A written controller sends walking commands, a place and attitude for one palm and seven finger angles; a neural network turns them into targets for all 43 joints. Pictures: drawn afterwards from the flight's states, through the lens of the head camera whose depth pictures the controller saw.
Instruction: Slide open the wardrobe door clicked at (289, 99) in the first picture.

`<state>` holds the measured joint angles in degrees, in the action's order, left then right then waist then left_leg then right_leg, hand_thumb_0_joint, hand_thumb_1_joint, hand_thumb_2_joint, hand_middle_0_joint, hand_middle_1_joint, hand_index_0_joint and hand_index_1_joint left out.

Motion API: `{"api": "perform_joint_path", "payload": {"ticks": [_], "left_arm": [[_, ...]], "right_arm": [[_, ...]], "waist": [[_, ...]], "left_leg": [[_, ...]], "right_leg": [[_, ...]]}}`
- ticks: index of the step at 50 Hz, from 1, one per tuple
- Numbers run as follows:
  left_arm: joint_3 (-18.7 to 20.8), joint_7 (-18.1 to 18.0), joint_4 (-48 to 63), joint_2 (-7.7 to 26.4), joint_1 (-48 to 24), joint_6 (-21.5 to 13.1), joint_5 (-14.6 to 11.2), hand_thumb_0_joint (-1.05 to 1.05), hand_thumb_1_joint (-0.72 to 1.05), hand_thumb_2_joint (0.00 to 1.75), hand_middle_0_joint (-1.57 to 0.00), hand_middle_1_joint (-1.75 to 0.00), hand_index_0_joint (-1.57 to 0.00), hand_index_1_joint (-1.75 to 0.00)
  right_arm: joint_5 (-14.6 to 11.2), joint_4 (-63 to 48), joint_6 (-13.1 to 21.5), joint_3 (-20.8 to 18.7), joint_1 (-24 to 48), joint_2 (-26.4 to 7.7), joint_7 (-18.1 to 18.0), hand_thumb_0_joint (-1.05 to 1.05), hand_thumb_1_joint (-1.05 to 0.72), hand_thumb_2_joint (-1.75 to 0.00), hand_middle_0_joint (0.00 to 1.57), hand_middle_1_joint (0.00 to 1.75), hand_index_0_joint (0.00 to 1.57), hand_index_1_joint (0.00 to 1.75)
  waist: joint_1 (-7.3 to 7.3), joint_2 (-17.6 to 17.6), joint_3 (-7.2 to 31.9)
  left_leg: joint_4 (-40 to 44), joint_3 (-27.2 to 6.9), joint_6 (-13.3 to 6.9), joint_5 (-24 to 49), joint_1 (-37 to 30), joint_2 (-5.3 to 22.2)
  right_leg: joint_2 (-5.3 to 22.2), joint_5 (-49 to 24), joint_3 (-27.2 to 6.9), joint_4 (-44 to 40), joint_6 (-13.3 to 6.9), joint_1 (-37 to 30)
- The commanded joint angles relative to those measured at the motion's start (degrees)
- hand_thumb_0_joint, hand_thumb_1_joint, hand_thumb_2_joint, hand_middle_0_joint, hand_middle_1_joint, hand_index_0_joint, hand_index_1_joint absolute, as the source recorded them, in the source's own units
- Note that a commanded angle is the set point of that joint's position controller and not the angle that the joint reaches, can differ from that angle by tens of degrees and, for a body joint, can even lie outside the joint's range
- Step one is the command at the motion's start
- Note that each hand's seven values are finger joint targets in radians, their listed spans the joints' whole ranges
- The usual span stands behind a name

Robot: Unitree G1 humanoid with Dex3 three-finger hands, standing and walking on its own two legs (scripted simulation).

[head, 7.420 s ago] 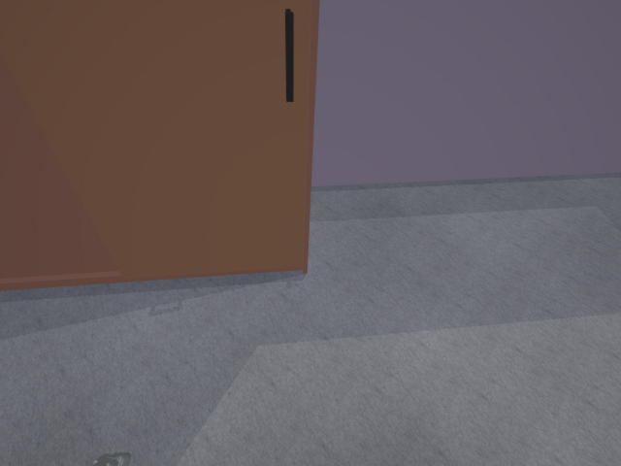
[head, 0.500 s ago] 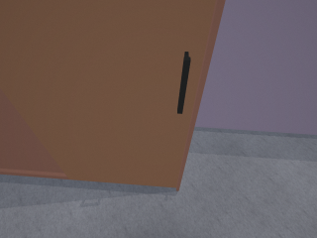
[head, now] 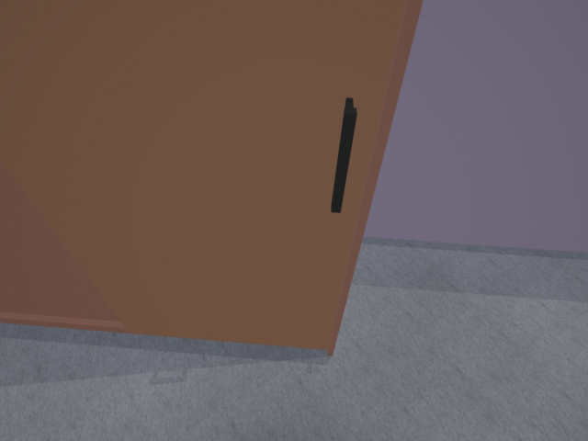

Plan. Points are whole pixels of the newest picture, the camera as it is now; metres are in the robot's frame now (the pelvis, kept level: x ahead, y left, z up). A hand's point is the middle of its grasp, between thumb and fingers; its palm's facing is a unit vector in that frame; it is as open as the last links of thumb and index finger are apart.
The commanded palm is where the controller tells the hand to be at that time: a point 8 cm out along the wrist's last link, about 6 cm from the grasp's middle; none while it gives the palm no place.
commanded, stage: look again from close up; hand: right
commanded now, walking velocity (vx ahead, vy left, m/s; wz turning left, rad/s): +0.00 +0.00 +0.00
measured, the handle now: (342, 159) +0.52 -0.04 +0.11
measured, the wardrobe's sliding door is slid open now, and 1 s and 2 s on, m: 0.00 0.00 0.00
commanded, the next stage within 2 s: shuffle to correct the standing spot in 0.36 s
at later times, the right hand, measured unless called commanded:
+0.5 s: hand out of the picture +0.03 -0.20 -0.17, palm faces -0.02 +0.97 -0.25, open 7.4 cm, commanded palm none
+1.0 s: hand out of the picture +0.01 -0.10 -0.18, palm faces +0.06 +0.98 -0.18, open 7.4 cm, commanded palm none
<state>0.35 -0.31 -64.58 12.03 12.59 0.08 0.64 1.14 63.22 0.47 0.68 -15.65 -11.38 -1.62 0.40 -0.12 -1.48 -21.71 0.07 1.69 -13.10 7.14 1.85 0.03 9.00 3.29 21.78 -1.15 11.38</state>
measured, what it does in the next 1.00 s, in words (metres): lifts its right foot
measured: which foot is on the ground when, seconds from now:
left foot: down 0.00-1.00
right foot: down 0.00-0.84, up 0.86-1.00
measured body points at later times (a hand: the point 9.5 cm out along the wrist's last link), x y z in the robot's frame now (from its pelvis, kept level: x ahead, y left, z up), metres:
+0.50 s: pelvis +0.01 +0.00 +0.00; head +0.02 +0.00 +0.45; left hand +0.05 +0.26 -0.15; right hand +0.04 -0.25 -0.15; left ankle -0.01 +0.14 -0.74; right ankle +0.03 -0.10 -0.74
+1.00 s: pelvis +0.06 +0.07 -0.01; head +0.09 +0.06 +0.44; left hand +0.05 +0.30 -0.17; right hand +0.01 -0.15 -0.17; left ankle -0.01 +0.13 -0.74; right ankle +0.03 -0.05 -0.70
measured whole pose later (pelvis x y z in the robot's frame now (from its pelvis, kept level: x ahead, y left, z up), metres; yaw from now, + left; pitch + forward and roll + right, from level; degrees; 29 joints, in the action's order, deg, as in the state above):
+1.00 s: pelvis +0.06 +0.07 -0.01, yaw -1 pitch +1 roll +0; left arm 2.3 -2.4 -64.7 9.9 16.0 2.0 1.4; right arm 2.0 62.0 -0.2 -1.4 -22.2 -7.8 -1.3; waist -0.6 0.0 -1.7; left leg -25.6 6.5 -4.5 -20.6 6.6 -2.6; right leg 4.3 27.4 4.9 54.1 1.0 23.9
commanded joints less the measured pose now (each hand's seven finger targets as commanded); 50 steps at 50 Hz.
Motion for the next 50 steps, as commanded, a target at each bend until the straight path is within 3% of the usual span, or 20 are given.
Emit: {"api": "perform_joint_path", "payload": {"ticks": [1, 14, 23, 27, 30, 33, 36, 38, 40, 41, 42, 43, 44, 46, 47, 49, 50], "left_arm": [[1.4, -0.5, 2.3, 8.3, 1.0, -1.1, -0.2, 0.0, 0.9, 0.9, -0.2, -0.3, -0.2, -0.3], [1.5, -0.6, 2.5, 9.4, 0.2, -1.6, -0.2, 0.0, 0.9, 0.9, -0.2, -0.3, -0.2, -0.3], [1.4, -0.6, 2.5, 10.7, -1.5, -1.5, -0.2, 0.0, 0.9, 0.9, -0.2, -0.3, -0.2, -0.3], [0.6, -0.7, 1.5, 6.5, 0.4, -0.8, 0.2, 0.0, 0.9, 0.9, -0.2, -0.3, -0.2, -0.3], [1.3, -1.0, 1.5, 7.6, 1.0, -0.4, 0.4, 0.0, 0.9, 0.9, -0.2, -0.3, -0.2, -0.3], [2.4, -1.4, 2.0, 9.6, 1.8, -0.1, 0.6, 0.0, 0.9, 0.9, -0.2, -0.3, -0.2, -0.3], [3.6, -2.0, 2.4, 11.0, 3.5, -0.1, 0.6, 0.0, 0.9, 0.9, -0.2, -0.3, -0.2, -0.3], [4.1, -2.2, 3.0, 10.8, 3.5, -0.1, 0.7, 0.0, 0.9, 0.9, -0.2, -0.3, -0.2, -0.3], [4.1, -2.4, 3.3, 9.1, 3.2, -0.3, 0.6, 0.0, 0.9, 0.9, -0.2, -0.3, -0.2, -0.3], [3.6, -2.4, 3.6, 6.6, 3.1, -0.4, 0.5, 0.0, 0.9, 0.9, -0.2, -0.3, -0.2, -0.3], [2.4, -2.3, 4.5, 2.7, 2.0, -0.5, 0.5, 0.0, 0.9, 0.9, -0.2, -0.3, -0.2, -0.3], [2.2, -2.3, 5.5, 2.1, -1.0, -0.1, 0.7, 0.0, 0.9, 0.9, -0.2, -0.3, -0.2, -0.3], [2.3, -2.4, 5.4, 1.7, 0.4, 0.1, 0.7, 0.0, 0.9, 0.9, -0.2, -0.3, -0.2, -0.3], [2.4, -2.5, 4.5, 1.2, 0.7, -0.1, 0.5, 0.0, 0.9, 0.9, -0.2, -0.3, -0.2, -0.3], [2.4, -2.4, 4.4, 0.9, 0.7, -0.1, 0.5, 0.0, 0.9, 0.9, -0.2, -0.3, -0.2, -0.3], [1.8, -2.0, 4.6, -1.0, 0.0, -0.1, 0.4, 0.0, 0.9, 0.9, -0.2, -0.3, -0.2, -0.3], [1.3, -2.0, 4.4, -1.8, -0.5, -0.2, 0.2, 0.0, 0.9, 0.9, -0.2, -0.3, -0.2, -0.3]], "right_arm": [[0.0, -2.3, 1.0, -1.7, -2.6, -8.0, -0.4, 0.0, -0.9, -0.9, 0.2, 0.3, 0.2, 0.3], [0.0, -2.5, 1.3, -2.0, -1.5, -9.2, -0.3, 0.0, -0.9, -0.9, 0.2, 0.3, 0.2, 0.3], [-0.1, -2.5, 1.2, -2.1, 0.1, -10.5, -0.1, 0.0, -0.9, -0.9, 0.2, 0.3, 0.2, 0.3], [-0.3, -0.8, 0.1, -1.0, -2.5, -5.8, -0.1, 0.0, -0.9, -0.9, 0.2, 0.3, 0.2, 0.3], [0.1, -1.0, -0.5, -1.4, -3.6, -6.0, 0.2, 0.0, -0.9, -0.9, 0.2, 0.3, 0.2, 0.3], [0.5, -1.9, -1.3, -1.9, -4.3, -5.5, 0.9, 0.0, -0.9, -0.9, 0.2, 0.3, 0.2, 0.3], [0.9, -3.1, -1.8, -2.7, -5.3, -4.7, 1.6, 0.0, -0.9, -0.9, 0.2, 0.3, 0.2, 0.3], [1.0, -3.7, -2.0, -3.1, -6.6, -4.1, 2.0, 0.0, -0.9, -0.9, 0.2, 0.3, 0.2, 0.3], [1.1, -3.6, -1.5, -3.6, -9.3, -4.1, 2.2, 0.0, -0.9, -0.9, 0.2, 0.3, 0.2, 0.3], [1.2, -3.2, -1.2, -4.0, -10.9, -5.6, 1.8, 0.0, -0.9, -0.9, 0.2, 0.3, 0.2, 0.3], [1.1, -2.3, -1.0, -4.6, -13.4, -8.1, 1.1, 0.0, -0.9, -0.9, 0.2, 0.3, 0.2, 0.3], [0.8, -1.7, -0.8, -4.4, -14.9, -7.1, 0.5, 0.0, -0.9, -0.9, 0.2, 0.3, 0.2, 0.3], [0.8, -1.3, -0.6, -3.9, -14.9, -5.6, 0.2, 0.0, -0.9, -0.9, 0.2, 0.3, 0.2, 0.3], [0.8, -1.7, -0.5, -3.7, -13.1, -3.8, 0.1, 0.0, -0.9, -0.9, 0.2, 0.3, 0.2, 0.3], [0.8, -2.0, -0.4, -3.6, -12.9, -3.6, 0.0, 0.0, -0.9, -0.9, 0.2, 0.3, 0.2, 0.3], [0.8, -1.5, 0.2, -3.2, -13.6, -2.5, -0.5, 0.0, -0.9, -0.9, 0.2, 0.3, 0.2, 0.3], [0.7, -1.1, 0.6, -2.8, -13.9, -2.3, -0.8, 0.0, -0.9, -0.9, 0.2, 0.3, 0.2, 0.3]], "waist": [[-0.21, 0.7, -2.4], [-0.27, 0.8, 0.7], [-0.32, -0.3, -0.6], [0.04, 0.4, -1.4], [0.02, -1.1, -2.2], [0.14, -4.2, -3.6], [0.3, -7.3, -3.7], [-0.2, -7.1, -2.9], [-1.51, -2.6, -0.8], [-2.15, 3.7, -0.2], [-3.27, 14.7, -0.6], [-4.43, 15.7, -2.1], [-3.1, 14.0, -1.4], [-2.17, 7.9, -2.2], [-1.97, 6.3, -2.2], [-1.85, 1.9, -2.4], [-1.91, 1.5, -2.7]], "left_leg": [[4.8, -4.1, -2.2, 1.0, 4.9, 4.4], [4.2, -4.3, -2.5, 5.9, 3.1, 4.5], [4.9, -4.3, -2.4, 4.4, 3.3, 4.6], [4.4, -3.0, -1.1, 0.4, 4.8, 3.6], [1.7, -1.6, -1.2, -1.8, 6.2, 2.5], [-3.6, 0.6, -1.1, -4.6, 9.5, 0.6], [-10.4, 2.2, -1.0, -6.8, 13.0, -0.2], [-10.1, 2.0, -1.2, -7.4, 11.1, 0.1], [-2.1, 0.4, -1.9, -3.3, 5.0, 1.0], [2.1, -4.3, -3.4, -2.4, -0.1, 4.5], [6.7, -12.3, -5.8, 3.9, -4.5, 10.6], [7.0, -14.0, -7.5, 13.8, -3.9, 13.3], [5.2, -11.2, -8.0, 22.0, -5.2, 13.1], [1.8, -7.6, -12.3, 32.6, -7.1, 12.1], [1.2, -6.1, -13.1, 34.8, -7.4, 11.7], [0.9, -5.9, -12.8, 39.5, -7.5, 11.5], [0.4, -5.8, -11.9, 42.7, -7.0, 11.6]], "right_leg": [[6.1, 1.8, -6.8, -4.8, 0.3, -1.0], [6.6, -4.8, -6.7, -3.2, 0.0, -3.2], [6.6, -3.1, -6.8, -4.4, 0.1, -3.0], [7.6, 3.1, -7.3, -5.4, 0.8, -2.7], [9.2, 8.0, -8.4, -5.9, 0.2, -1.9], [12.6, 15.2, -11.9, -8.8, -1.6, -0.8], [16.8, 16.2, -15.4, -9.2, -4.7, -0.7], [17.4, 15.2, -14.9, -7.2, -5.4, 1.5], [13.8, 10.8, -9.1, 0.2, -3.0, 4.9], [9.2, 9.1, -3.5, 7.9, -0.9, 10.4], [2.9, 13.9, 3.7, 18.0, 1.4, 16.9], [2.5, 22.1, 2.2, 26.4, 1.3, 19.7], [3.6, 22.0, 0.3, 31.0, 1.1, 20.7], [4.4, 20.9, 1.1, 36.6, 1.7, 22.3], [4.5, 20.2, 1.8, 37.0, 2.0, 22.4], [4.3, 18.1, 2.1, 33.1, 2.3, 20.8], [4.4, 17.0, 2.0, 29.5, 2.3, 19.1]]}}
